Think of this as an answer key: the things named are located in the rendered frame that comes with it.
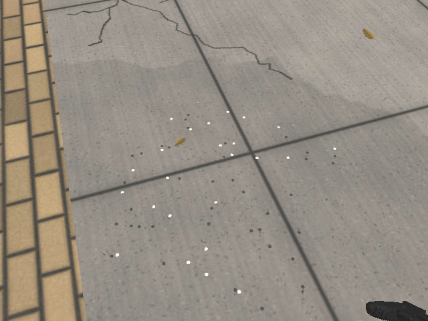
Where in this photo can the right robot hand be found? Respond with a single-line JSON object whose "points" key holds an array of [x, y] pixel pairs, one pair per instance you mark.
{"points": [[395, 311]]}

